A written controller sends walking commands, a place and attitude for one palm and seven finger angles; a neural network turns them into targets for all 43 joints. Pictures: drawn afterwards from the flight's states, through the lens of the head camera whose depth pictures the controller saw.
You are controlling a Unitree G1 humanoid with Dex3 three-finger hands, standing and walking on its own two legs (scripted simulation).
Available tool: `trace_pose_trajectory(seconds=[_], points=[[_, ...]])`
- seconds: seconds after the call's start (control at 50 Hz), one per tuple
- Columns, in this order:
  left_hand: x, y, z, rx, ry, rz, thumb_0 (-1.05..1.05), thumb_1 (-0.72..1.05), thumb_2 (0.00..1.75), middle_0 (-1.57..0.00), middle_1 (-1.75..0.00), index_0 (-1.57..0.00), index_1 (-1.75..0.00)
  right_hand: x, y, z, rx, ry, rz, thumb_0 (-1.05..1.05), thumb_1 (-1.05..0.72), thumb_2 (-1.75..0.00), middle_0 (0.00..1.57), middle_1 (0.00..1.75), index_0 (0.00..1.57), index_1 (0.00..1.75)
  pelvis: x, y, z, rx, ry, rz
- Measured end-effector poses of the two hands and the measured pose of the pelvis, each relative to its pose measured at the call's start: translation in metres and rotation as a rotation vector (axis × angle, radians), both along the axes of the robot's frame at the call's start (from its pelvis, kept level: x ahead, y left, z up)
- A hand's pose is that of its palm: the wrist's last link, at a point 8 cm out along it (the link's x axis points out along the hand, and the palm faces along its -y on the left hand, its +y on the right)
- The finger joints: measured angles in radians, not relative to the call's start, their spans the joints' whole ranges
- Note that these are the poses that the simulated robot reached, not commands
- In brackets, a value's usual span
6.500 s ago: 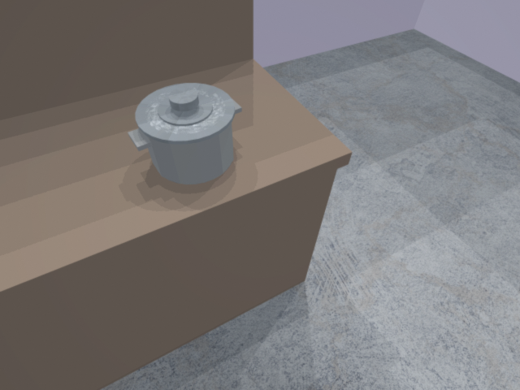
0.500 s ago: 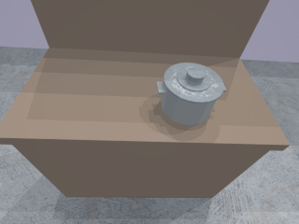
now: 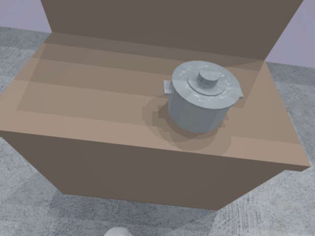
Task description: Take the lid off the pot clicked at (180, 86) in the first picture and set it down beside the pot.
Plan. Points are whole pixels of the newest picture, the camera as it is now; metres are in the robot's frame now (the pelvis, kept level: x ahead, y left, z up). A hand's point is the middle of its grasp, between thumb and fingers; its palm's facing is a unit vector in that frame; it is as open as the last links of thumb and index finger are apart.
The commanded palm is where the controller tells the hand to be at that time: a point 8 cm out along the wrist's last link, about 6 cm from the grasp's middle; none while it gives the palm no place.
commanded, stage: shuffle to correct the standing spot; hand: left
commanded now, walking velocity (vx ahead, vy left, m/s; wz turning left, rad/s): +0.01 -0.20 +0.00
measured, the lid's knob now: (208, 76) +0.49 -0.08 +0.14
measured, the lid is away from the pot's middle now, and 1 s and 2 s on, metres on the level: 0.00 0.00 0.00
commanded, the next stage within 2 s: come to a stop and stand still in 0.82 s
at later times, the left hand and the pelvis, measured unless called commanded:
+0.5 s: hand out of the picture +0.06 +0.09 -0.17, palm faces +0.00 -0.97 -0.23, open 7.3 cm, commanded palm none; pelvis +0.01 -0.11 +0.00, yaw +2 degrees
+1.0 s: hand out of the picture +0.04 -0.02 -0.17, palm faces +0.01 -0.97 -0.24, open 7.3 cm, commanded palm none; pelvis +0.01 -0.22 +0.00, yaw +2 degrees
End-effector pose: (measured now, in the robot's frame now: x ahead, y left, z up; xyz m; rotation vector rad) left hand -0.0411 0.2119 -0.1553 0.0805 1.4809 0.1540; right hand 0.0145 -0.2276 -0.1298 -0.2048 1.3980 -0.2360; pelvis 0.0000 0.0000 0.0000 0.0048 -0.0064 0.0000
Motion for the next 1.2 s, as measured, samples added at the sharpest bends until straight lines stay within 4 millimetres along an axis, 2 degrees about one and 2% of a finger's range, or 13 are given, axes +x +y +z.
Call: trace_pose_trajectory(seconds=[0.06, 0.1, 0.24, 0.34, 0.42, 0.52, 0.62, 0.68, 0.8, 0.94, 1.04, 1.12, 1.2], points=[[0.008, -0.002, -0.009, -0.019, 0.007, -0.025, 0.0, 0.91, 0.9, -0.2, -0.3, -0.2, -0.3, 0.015, -0.005, -0.002, -0.019, -0.069, -0.007, 0.0, -0.91, -0.9, 0.2, 0.3, 0.2, 0.3, 0.002, -0.001, -0.007, -0.008, -0.006, -0.023], [0.02, -0.001, -0.011, -0.017, 0.001, -0.054, 0.01, 0.91, 0.9, -0.2, -0.3, -0.2, -0.3, 0.017, -0.008, 0.0, -0.02, -0.106, -0.02, 0.0, -0.91, -0.9, 0.2, 0.3, 0.2, 0.3, 0.0, -0.005, -0.007, 0.005, -0.015, -0.035], [0.089, 0.005, 0.015, 0.042, -0.213, -0.039, 0.01, 0.91, 0.9, -0.2, -0.3, -0.2, -0.3, 0.015, -0.027, 0.015, 0.007, -0.052, 0.062, 0.0, -0.9, -0.9, 0.21, 0.3, 0.2, 0.3, -0.003, -0.027, 0.01, -0.036, 0.012, 0.011], [0.107, -0.01, 0.023, 0.078, -0.256, -0.061, 0.0, 0.91, 0.9, -0.19, -0.3, -0.2, -0.3, 0.032, -0.067, 0.016, 0.0, -0.075, 0.067, 0.01, -0.92, -0.9, 0.21, 0.3, 0.21, 0.3, -0.002, -0.056, 0.011, -0.049, 0.034, 0.015], [0.105, -0.036, 0.015, 0.107, -0.228, -0.087, 0.0, 0.91, 0.9, -0.19, -0.3, -0.2, -0.3, 0.044, -0.109, 0.002, -0.002, -0.12, 0.041, 0.01, -0.92, -0.9, 0.21, 0.3, 0.21, 0.3, 0.003, -0.089, -0.003, -0.026, 0.034, 0.014], [0.088, -0.077, 0.016, 0.082, -0.165, -0.075, 0.0, 0.91, 0.9, -0.19, -0.3, -0.2, -0.3, 0.051, -0.144, 0.001, -0.027, -0.108, 0.029, 0.0, -0.91, -0.9, 0.2, 0.3, 0.2, 0.3, 0.012, -0.108, -0.001, -0.028, 0.009, 0.038], [0.078, -0.105, 0.001, 0.023, -0.128, -0.046, 0.01, 0.91, 0.9, -0.2, -0.3, -0.2, -0.3, 0.054, -0.154, 0.01, -0.052, -0.124, 0.035, 0.0, -0.91, -0.9, 0.2, 0.3, 0.2, 0.3, 0.021, -0.12, -0.003, -0.028, 0.006, 0.026], [0.077, -0.119, -0.007, 0.004, -0.104, -0.044, 0.01, 0.91, 0.9, -0.2, -0.3, -0.2, -0.3, 0.046, -0.154, 0.014, -0.047, -0.122, 0.033, 0.0, -0.91, -0.9, 0.2, 0.3, 0.2, 0.3, 0.02, -0.134, -0.002, -0.006, -0.01, 0.015], [0.086, -0.143, 0.009, 0.012, -0.131, -0.029, 0.01, 0.92, 0.9, -0.2, -0.3, -0.2, -0.3, 0.028, -0.162, 0.013, 0.013, -0.054, 0.048, 0.0, -0.91, -0.9, 0.2, 0.3, 0.2, 0.3, 0.016, -0.161, 0.009, -0.024, 0.002, 0.012], [0.083, -0.17, 0.017, 0.095, -0.14, -0.062, 0.01, 0.92, 0.9, -0.2, -0.3, -0.2, -0.3, 0.027, -0.214, -0.01, 0.052, -0.055, 0.003, 0.01, -0.92, -0.9, 0.21, 0.3, 0.21, 0.3, 0.007, -0.207, -0.001, -0.019, -0.006, 0.014], [0.076, -0.201, 0.024, 0.089, -0.139, -0.058, 0.01, 0.91, 0.9, -0.2, -0.3, -0.2, -0.3, 0.025, -0.244, -0.004, 0.046, -0.055, 0.003, 0.01, -0.92, -0.9, 0.2, 0.3, 0.2, 0.3, 0.011, -0.23, 0.006, -0.009, -0.009, 0.035], [0.074, -0.224, 0.021, 0.055, -0.153, -0.041, 0.01, 0.91, 0.9, -0.2, -0.3, -0.2, -0.3, 0.023, -0.252, 0.0, 0.043, -0.063, 0.019, 0.0, -0.91, -0.9, 0.2, 0.3, 0.2, 0.3, 0.014, -0.24, 0.008, -0.017, -0.004, 0.033], [0.069, -0.23, 0.024, 0.064, -0.165, -0.01, 0.01, 0.94, 0.9, -0.2, -0.3, -0.21, -0.3, 0.018, -0.248, 0.004, 0.062, -0.043, 0.043, 0.0, -0.91, -0.9, 0.2, 0.3, 0.2, 0.3, 0.01, -0.249, 0.013, -0.002, -0.006, 0.033]])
